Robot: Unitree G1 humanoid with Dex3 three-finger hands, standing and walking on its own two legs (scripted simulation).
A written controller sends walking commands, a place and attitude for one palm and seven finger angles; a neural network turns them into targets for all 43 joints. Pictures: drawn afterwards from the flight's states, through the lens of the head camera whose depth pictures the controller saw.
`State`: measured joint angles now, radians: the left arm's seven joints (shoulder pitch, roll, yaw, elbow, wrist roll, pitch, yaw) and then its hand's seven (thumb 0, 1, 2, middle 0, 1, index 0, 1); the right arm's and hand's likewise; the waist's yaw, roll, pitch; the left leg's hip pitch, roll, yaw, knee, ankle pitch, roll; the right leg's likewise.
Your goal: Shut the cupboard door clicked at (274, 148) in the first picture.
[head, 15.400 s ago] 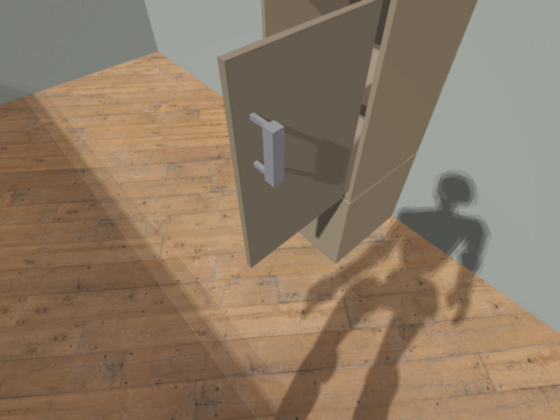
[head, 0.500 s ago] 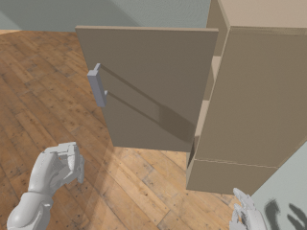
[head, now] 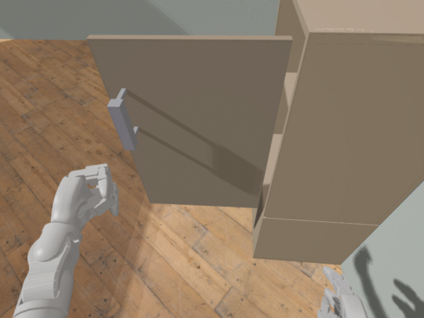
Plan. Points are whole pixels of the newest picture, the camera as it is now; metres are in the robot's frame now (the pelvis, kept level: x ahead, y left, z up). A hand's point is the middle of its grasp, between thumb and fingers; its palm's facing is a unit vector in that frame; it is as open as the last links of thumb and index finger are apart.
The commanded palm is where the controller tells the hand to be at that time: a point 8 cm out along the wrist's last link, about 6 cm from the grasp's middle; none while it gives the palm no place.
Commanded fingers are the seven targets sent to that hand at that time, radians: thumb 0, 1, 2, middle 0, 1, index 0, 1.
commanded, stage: bring the fist close to the handle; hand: left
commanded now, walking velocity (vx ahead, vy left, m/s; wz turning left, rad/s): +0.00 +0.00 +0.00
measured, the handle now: (126, 119) +0.51 +0.23 +0.10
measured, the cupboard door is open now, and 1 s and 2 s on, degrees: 91 91 79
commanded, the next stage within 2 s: push the door shut along its arc in 0.96 s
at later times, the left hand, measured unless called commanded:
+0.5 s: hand (122, 159) +0.39 +0.20 +0.10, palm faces +0.01 -1.00 -0.03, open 3.1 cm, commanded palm +0.37 +0.25 +0.10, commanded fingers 0.00 0.90 0.90 -1.30 -1.50 -1.30 -1.50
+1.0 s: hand (125, 151) +0.41 +0.20 +0.10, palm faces +0.01 -1.00 -0.02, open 3.1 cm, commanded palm +0.38 +0.25 +0.10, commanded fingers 0.00 0.90 0.90 -1.30 -1.50 -1.30 -1.50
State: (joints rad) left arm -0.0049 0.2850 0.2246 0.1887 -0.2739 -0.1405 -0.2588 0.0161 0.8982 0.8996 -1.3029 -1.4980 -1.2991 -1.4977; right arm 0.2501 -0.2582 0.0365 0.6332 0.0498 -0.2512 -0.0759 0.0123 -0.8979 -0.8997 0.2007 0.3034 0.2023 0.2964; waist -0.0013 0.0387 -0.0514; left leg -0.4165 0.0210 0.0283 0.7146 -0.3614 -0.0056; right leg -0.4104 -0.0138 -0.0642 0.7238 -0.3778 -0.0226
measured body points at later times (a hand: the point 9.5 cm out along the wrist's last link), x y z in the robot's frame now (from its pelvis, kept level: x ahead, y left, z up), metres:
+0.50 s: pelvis +0.00 +0.01 +0.00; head +0.03 +0.00 +0.45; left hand +0.38 +0.26 +0.11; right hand +0.12 -0.24 -0.10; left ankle +0.00 +0.12 -0.72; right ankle +0.00 -0.10 -0.72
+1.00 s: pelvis +0.00 +0.02 +0.00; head +0.04 +0.01 +0.45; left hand +0.40 +0.26 +0.10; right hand +0.08 -0.25 -0.11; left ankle +0.00 +0.12 -0.72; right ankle +0.00 -0.10 -0.72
